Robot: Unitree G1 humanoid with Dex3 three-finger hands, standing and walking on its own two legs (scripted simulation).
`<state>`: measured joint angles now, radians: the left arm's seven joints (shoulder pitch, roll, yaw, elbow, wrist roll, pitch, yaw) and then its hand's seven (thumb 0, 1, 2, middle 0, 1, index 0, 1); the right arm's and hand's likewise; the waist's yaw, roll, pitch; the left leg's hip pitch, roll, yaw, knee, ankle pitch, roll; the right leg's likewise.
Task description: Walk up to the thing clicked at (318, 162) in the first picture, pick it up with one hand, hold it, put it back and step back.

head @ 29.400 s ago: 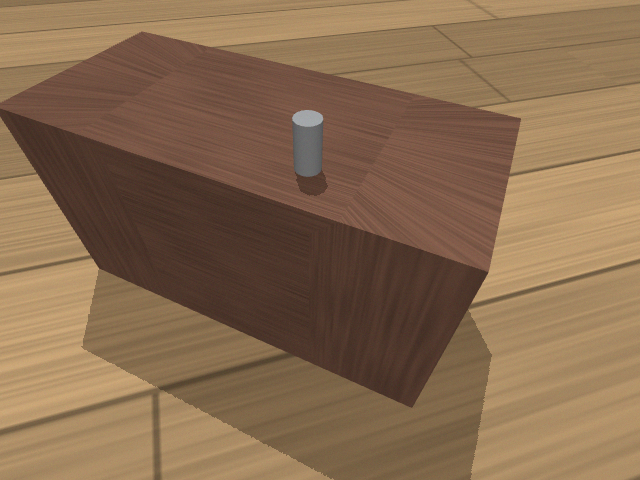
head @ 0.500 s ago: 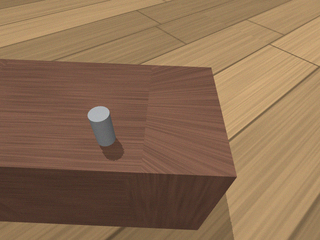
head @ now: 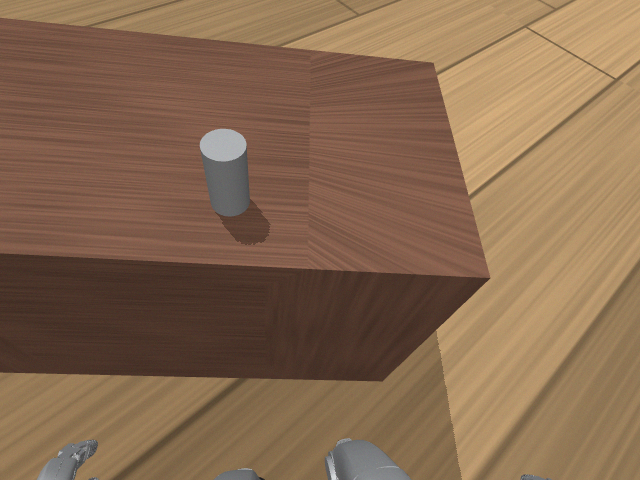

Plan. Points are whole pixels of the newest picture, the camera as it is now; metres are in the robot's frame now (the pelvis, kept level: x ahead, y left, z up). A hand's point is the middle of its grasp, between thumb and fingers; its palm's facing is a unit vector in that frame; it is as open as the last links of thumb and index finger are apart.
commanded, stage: step back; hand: left
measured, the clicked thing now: (227, 175) +0.53 +0.13 -0.01
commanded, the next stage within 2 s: none
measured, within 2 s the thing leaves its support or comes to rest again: neither
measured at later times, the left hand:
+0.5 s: hand out of the picture -0.01 +0.23 -0.13, palm faces -0.02 -0.91 -0.42, open 7.4 cm
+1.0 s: hand out of the picture -0.19 +0.22 -0.16, palm faces -0.01 -0.91 -0.42, open 7.4 cm
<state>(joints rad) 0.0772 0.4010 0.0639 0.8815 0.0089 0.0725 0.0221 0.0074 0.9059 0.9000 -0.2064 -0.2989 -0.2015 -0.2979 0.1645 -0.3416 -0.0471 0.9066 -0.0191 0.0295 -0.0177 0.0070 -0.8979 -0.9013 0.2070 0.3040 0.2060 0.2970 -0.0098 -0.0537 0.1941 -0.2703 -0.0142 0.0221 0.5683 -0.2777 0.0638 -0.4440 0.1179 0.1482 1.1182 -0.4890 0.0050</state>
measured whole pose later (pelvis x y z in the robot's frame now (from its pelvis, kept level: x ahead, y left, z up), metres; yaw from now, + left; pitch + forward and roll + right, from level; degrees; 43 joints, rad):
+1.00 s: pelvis -0.27 -0.06 -0.02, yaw -2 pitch -2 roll -1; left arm 0.19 0.39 0.09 0.85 0.02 0.05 0.00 0.01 0.90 0.90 -0.21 -0.30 -0.20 -0.30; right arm 0.09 -0.41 -0.04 0.80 -0.02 0.03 -0.01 0.01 -0.90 -0.90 0.21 0.30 0.21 0.30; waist 0.03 0.04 0.17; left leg -0.45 0.10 -0.03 0.69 -0.22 -0.03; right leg -0.22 0.04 0.05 0.66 -0.42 0.00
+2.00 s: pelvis -0.57 -0.10 -0.01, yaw +6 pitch -3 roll +1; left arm 0.20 0.40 0.08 0.91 0.04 0.01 0.00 0.01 0.90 0.90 -0.21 -0.30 -0.21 -0.30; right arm 0.24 -0.41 -0.06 1.00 -0.03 0.04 0.02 0.01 -0.90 -0.90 0.20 0.30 0.20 0.30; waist 0.03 0.02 0.09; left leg -0.24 -0.01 -0.04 0.63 -0.40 -0.01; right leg -0.32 -0.07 -0.06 0.68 -0.32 -0.02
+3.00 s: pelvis -0.52 -0.07 +0.01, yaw +3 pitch -3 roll +0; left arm 0.07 0.36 0.01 1.09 0.00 -0.02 0.00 0.01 0.90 0.90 -0.21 -0.30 -0.20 -0.30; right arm 0.02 -0.34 -0.01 1.10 0.00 -0.01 0.01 0.01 -0.90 -0.90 0.21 0.30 0.20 0.30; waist 0.01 0.00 0.06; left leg -0.16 0.02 0.04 0.41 -0.20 0.00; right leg -0.10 -0.02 0.02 0.39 -0.25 0.03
